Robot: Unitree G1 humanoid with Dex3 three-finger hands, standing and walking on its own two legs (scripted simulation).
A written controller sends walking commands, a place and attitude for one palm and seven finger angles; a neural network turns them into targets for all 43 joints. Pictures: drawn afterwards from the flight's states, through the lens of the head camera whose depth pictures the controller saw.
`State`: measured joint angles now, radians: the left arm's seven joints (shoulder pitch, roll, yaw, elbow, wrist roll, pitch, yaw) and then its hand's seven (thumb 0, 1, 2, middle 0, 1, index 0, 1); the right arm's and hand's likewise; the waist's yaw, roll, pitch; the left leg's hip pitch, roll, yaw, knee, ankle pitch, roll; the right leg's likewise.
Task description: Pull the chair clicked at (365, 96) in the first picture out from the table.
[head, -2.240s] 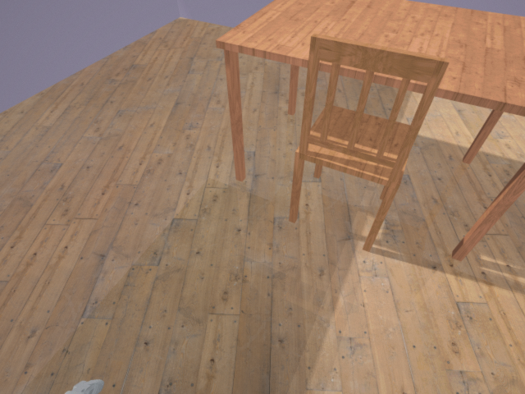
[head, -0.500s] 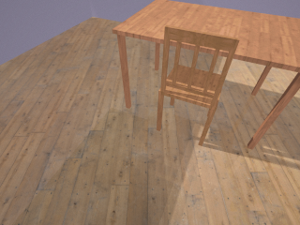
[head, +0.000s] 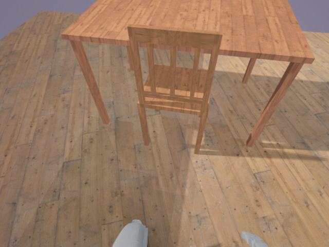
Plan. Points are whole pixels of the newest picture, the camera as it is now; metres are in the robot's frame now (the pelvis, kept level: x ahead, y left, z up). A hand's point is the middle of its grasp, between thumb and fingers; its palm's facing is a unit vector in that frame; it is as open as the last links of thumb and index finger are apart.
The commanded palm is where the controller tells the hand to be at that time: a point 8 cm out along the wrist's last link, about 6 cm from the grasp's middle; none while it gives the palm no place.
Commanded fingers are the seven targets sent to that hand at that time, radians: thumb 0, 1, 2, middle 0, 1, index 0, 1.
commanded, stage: take the last steps up to it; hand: left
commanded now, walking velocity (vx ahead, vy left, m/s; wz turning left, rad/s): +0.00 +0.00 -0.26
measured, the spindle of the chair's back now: (172, 72) +0.84 +0.06 -0.10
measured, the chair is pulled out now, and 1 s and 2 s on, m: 0.00 0.00 0.00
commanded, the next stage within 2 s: come to a stop and stand still in 0.96 s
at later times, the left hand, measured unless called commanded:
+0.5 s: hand (114, 199) +0.26 +0.19 -0.16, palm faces -0.19 -0.97 -0.18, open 7.4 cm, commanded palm none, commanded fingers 0.00 0.90 0.90 -0.20 -0.30 -0.20 -0.30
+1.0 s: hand (131, 193) +0.30 +0.16 -0.20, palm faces -0.08 -0.99 -0.15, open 7.3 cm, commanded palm none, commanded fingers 0.00 0.90 0.90 -0.20 -0.30 -0.20 -0.30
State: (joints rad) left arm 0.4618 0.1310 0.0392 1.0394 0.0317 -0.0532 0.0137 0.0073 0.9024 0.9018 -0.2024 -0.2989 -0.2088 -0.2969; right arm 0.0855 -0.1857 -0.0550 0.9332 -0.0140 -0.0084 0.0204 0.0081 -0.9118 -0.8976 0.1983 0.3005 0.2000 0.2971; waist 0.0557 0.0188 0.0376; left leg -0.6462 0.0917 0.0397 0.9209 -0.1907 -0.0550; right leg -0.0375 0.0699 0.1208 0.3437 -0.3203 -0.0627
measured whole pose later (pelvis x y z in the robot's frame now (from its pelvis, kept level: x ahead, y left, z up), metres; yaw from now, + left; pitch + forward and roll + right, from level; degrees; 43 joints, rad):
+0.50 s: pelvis +0.14 +0.03 +0.00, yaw -10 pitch +1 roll +1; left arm 0.18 0.19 0.07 0.98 0.04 0.01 -0.03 0.01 0.91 0.90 -0.19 -0.30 -0.20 -0.30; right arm 0.41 -0.18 -0.04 1.08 -0.03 -0.04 -0.01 0.00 -0.92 -0.90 0.20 0.30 0.20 0.30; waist -0.06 -0.02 0.01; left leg -0.16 0.04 0.19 0.37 -0.22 0.02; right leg -0.47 -0.09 -0.04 0.77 -0.28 -0.01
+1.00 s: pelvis +0.31 -0.02 -0.02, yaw -9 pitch -1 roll -2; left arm 0.37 0.17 0.05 1.11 0.02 -0.03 0.01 0.00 0.92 0.90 -0.20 -0.30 -0.20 -0.30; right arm 0.20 -0.18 -0.05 1.01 -0.04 -0.06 0.00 0.01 -0.94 -0.90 0.20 0.30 0.20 0.30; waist 0.00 -0.03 0.03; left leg -0.38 0.05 0.14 0.65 -0.26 0.06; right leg -0.16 -0.02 -0.10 0.73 -0.47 -0.03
